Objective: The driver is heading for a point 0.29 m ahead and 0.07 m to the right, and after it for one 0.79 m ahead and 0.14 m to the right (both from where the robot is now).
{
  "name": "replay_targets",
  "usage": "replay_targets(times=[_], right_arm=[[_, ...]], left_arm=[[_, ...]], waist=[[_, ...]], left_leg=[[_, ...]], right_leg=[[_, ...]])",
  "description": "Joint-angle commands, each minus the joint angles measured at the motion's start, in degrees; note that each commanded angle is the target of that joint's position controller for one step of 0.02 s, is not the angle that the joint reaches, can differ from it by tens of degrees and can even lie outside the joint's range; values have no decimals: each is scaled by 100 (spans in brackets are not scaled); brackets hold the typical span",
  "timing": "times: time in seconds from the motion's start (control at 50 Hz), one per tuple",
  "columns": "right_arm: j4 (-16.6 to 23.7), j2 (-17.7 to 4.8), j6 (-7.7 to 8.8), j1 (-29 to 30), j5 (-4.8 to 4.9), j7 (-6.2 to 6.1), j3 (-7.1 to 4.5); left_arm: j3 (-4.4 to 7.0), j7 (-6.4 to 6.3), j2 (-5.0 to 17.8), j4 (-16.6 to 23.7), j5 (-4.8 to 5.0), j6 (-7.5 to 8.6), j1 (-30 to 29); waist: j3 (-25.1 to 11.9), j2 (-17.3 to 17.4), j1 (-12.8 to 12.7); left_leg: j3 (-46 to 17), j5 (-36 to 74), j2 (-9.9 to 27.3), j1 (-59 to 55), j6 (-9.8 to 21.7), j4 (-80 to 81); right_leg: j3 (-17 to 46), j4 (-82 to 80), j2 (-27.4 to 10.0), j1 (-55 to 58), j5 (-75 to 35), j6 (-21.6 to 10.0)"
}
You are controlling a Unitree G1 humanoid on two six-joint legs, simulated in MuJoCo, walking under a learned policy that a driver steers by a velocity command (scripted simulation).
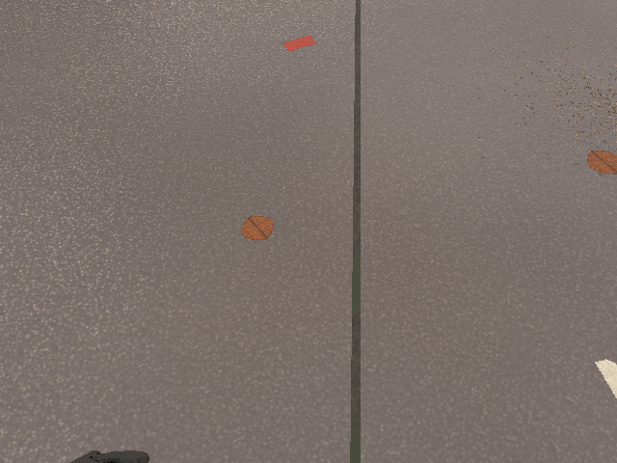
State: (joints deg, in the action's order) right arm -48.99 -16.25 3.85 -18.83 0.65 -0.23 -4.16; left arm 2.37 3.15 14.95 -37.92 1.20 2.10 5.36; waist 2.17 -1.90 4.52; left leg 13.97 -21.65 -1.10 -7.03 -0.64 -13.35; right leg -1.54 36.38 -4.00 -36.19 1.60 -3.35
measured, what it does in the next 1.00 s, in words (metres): walks ahead, turning right: right foot, then left foot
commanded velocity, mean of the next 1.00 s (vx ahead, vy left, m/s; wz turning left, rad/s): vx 0.16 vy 0.00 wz -0.35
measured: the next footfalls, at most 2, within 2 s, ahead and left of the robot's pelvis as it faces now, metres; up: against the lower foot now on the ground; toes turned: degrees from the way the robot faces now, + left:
right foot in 0.06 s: +0.21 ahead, -0.10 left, +0.00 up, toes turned -5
left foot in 0.50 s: +0.42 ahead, +0.06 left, +0.00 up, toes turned -22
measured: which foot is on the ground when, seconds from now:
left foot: down 0.00-0.06, up 0.08-0.48, down 0.50-1.00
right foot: up 0.00-0.04, down 0.06-0.52, up 0.54-0.80, down 0.82-1.00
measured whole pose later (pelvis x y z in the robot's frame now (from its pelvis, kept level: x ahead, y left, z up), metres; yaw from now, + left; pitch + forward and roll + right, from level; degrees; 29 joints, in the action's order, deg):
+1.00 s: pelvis +0.29 -0.04 +0.01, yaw -20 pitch -1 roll +1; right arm -47.3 -13.9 0.6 -9.4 -0.9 -0.1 -1.3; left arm 1.6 -1.0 13.2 -43.3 -1.2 -0.5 13.9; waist 1.6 0.6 1.0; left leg -1.6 -11.6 -0.1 16.8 -1.2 -29.4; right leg 3.6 31.8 0.3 -11.6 19.1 0.5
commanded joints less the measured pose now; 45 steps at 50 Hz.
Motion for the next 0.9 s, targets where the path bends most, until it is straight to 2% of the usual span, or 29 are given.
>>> replay_targets(times=[0.02,0.04,0.06,0.08,0.1,0.12,0.14,0.16,0.18,0.24,0.3,0.4,0.46,0.48,0.5,0.52,0.54,0.56,0.58,0.6,0.64,0.7,0.74,0.78,0.8,0.82,0.84,0.88,0.9], right_arm=[[328,-1239,-98,163,53,-92,-295],[357,-1253,-139,251,71,-119,-285],[431,-1107,-112,227,12,-150,-210],[740,-171,32,-431,-226,-38,87],[814,-583,269,73,-48,49,60],[1010,-911,374,736,169,91,-32],[1063,-832,414,832,124,58,10],[983,-844,386,796,-24,2,-14],[957,-920,301,695,-97,-20,-58],[924,-665,60,524,-162,-63,-3],[1000,-464,-21,864,-180,-92,87],[1169,-558,-64,1584,-83,-3,78],[1143,-722,0,1444,-106,43,-14],[1107,-702,53,1278,-130,50,-31],[1131,-830,108,1190,-218,27,-57],[1226,-1153,108,1150,-352,-29,-86],[1048,-996,18,929,-406,-23,-71],[1107,-692,-19,1009,-226,8,6],[1128,-566,-58,1076,-159,19,41],[1131,-562,-106,1200,-146,31,61],[1113,-598,-194,1504,-144,22,78],[1020,-553,-290,1516,-155,6,69],[930,-627,-320,1324,-123,-5,50],[886,-604,-342,1360,-62,-4,77],[816,-529,-325,1201,-48,3,111],[772,-458,-278,1098,-91,29,148],[787,-375,-227,947,-172,60,159],[747,-305,-209,1305,-225,67,179],[691,-317,-222,1303,-194,45,169]], left_arm=[[278,51,728,511,5,32,176],[432,5,981,340,18,12,979],[626,-104,1372,118,23,-50,1943],[718,-167,2038,127,68,-29,1845],[592,-153,1654,366,-8,53,1977],[492,-138,1352,362,-106,118,1683],[450,-144,1209,394,-87,152,1298],[407,-158,1051,465,-60,142,911],[366,-193,936,553,-109,127,693],[399,-273,1080,520,-138,104,562],[445,-406,1208,417,-60,-27,628],[441,-514,1178,334,-21,-262,803],[377,-528,1010,350,-56,-281,709],[342,-530,930,368,-48,-269,579],[276,-523,716,374,-94,-235,696],[180,-524,432,406,-219,-184,1125],[169,-518,526,363,-137,-201,1647],[278,-527,1013,224,-124,-259,1670],[357,-547,1202,201,-86,-350,1246],[366,-577,1133,171,-75,-446,1067],[307,-571,893,186,-84,-537,955],[146,-525,450,113,-112,-475,905],[156,-499,501,61,-96,-441,843],[170,-470,500,-89,-112,-425,1012],[172,-460,557,-83,-164,-422,945],[192,-472,770,12,-247,-416,843],[267,-477,1097,-12,-264,-426,699],[114,-412,502,-50,-302,-331,563],[107,-408,508,-74,-309,-280,551]], waist=[[-259,676,-542],[-683,642,-1015],[-1192,289,-1472],[-1667,-1346,-723],[-2584,-760,-1101],[-1780,-399,-1194],[-1192,38,-905],[-820,305,-648],[-713,235,-454],[-638,135,-232],[-772,-102,-317],[-890,-397,-600],[-848,-568,-513],[-806,-593,-356],[-908,-384,-358],[-1280,641,-615],[-1585,1809,-774],[-1486,1317,-663],[-1215,908,-505],[-1016,705,-510],[-668,796,-622],[-735,1149,-531],[-874,1208,-423],[-851,1120,-564],[-784,1011,-548],[-757,704,-484],[-588,-133,-190],[-344,-331,-323],[-241,-295,-328]], left_leg=[[-235,6287,1670,-41,703,-1214],[-117,6430,1521,332,566,-2316],[-114,5174,1299,1565,332,-3921],[-444,-620,147,4316,-63,-6134],[-1850,-1345,-192,4972,-65,-6952],[-2020,-831,120,5316,35,-6887],[-1970,-392,356,5141,68,-6421],[-1911,-226,544,4819,4,-5970],[-1920,-115,654,4362,-47,-5736],[-1737,177,542,3858,-315,-4913],[-1649,1027,259,3596,-480,-3752],[-1823,1779,-63,3277,-463,-2418],[-1901,1637,-13,3063,-259,-1794],[-1828,2119,35,2697,-108,-1281],[-2096,3195,460,2093,128,-981],[-3147,5400,1552,1041,694,-1170],[-4596,5579,2477,548,1774,-979],[-4849,4389,2434,705,1901,-854],[-4284,3636,2102,885,1672,-878],[-3884,3065,1827,1169,1467,-803],[-3278,2397,1466,1902,1259,-556],[-2621,2403,1051,2051,1153,-534],[-2702,2266,1145,1837,1236,-622],[-2650,1725,1089,2019,1104,-728],[-2615,1286,996,2241,878,-716],[-2486,815,882,2573,557,-837],[-1936,263,392,2627,243,-983],[-1657,763,212,1921,-53,-1260],[-1680,925,244,1853,-8,-1315]], right_leg=[[-489,-4,525,760,798,-354],[-531,-268,768,1905,683,-545],[148,-455,523,3669,542,-813],[3339,-752,-1070,5785,1186,-1886],[5133,-1730,-1628,6163,1411,-2304],[4152,-1813,-1449,5598,416,-1915],[3291,-1696,-1191,4697,-741,-1704],[2630,-1651,-961,3862,-1674,-1526],[2232,-1720,-809,3230,-2224,-1454],[1696,-1837,-541,2313,-3154,-1411],[1309,-1623,-164,2038,-3091,-1143],[1818,-1233,-112,2246,-1701,-775],[2292,-777,-243,2598,-1093,-667],[2301,-524,-124,2552,-869,-536],[2151,-73,183,2371,-371,-297],[1602,974,755,1684,1566,16],[1263,1901,1118,916,3929,380],[1347,2566,819,720,3863,586],[1255,2965,739,557,3553,700],[1180,3046,692,535,3328,772],[1017,2493,519,929,2922,836],[480,1010,451,1696,2646,836],[426,226,427,2004,2142,769],[282,-920,482,2575,1186,599],[366,-1283,441,2857,882,465],[797,-1287,37,3140,529,275],[1124,-1166,-230,2698,923,-8],[1099,-1500,-109,1802,2221,-44],[1033,-1512,-34,1697,2153,64]])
